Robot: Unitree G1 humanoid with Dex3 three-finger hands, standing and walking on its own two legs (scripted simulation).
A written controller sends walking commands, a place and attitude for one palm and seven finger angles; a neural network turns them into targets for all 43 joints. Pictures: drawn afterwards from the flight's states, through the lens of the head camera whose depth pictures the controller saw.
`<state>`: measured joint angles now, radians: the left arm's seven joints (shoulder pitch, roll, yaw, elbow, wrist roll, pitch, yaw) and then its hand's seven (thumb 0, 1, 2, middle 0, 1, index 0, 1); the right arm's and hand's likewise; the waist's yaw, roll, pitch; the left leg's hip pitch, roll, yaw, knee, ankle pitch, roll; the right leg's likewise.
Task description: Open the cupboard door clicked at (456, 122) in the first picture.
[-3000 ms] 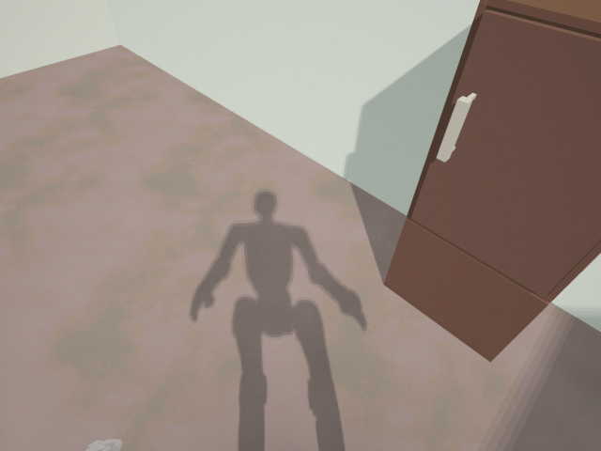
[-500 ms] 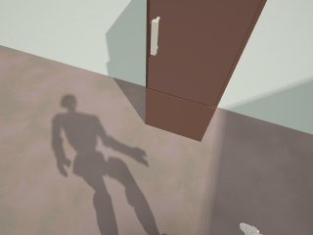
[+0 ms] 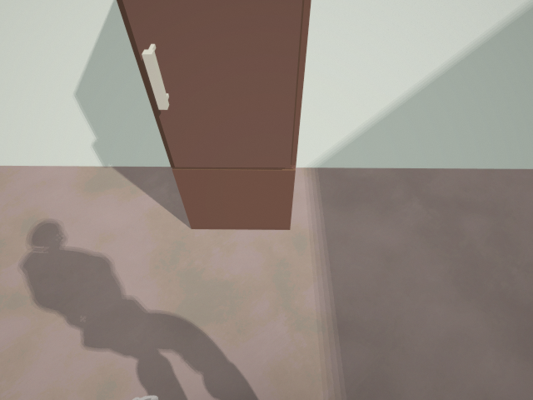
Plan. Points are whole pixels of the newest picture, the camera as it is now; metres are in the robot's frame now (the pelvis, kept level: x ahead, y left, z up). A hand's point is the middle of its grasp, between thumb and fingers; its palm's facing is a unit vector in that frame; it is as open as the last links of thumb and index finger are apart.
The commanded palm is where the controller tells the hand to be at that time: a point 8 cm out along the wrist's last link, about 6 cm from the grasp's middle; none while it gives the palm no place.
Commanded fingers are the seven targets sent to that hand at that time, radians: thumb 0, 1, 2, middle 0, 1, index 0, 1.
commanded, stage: take the last steps up to it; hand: left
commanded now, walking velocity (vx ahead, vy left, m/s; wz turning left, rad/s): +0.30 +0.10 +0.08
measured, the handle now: (158, 77) +0.87 +0.30 +0.02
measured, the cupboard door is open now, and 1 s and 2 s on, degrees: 0 0 0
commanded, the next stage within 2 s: come to a stop and stand still in 0.76 s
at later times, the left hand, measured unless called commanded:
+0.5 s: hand out of the picture +0.08 +0.26 -0.19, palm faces +0.08 -0.99 -0.15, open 7.3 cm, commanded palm none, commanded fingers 0.00 0.90 0.90 -0.20 -0.30 -0.20 -0.30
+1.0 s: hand (139, 277) +0.38 +0.29 -0.17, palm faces +0.00 -0.99 -0.17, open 7.3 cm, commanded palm none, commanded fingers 0.00 0.90 0.90 -0.20 -0.30 -0.20 -0.30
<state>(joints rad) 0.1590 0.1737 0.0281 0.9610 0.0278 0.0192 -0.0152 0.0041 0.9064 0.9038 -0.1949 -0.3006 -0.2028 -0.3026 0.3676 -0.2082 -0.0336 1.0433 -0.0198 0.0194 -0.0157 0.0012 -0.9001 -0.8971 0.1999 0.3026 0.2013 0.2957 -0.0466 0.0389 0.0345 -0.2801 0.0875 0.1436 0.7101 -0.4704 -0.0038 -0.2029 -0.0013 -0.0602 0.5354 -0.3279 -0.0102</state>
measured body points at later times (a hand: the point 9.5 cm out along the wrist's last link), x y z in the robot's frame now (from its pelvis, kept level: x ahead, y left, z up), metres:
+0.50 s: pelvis +0.15 +0.09 -0.01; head +0.18 +0.12 +0.44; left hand +0.08 +0.32 -0.18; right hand +0.24 -0.15 -0.14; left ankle +0.22 +0.17 -0.73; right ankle +0.02 -0.06 -0.64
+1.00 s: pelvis +0.31 +0.12 +0.01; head +0.33 +0.13 +0.46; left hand +0.38 +0.34 -0.15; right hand +0.22 -0.06 -0.15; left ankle +0.23 +0.17 -0.73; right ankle +0.38 -0.01 -0.71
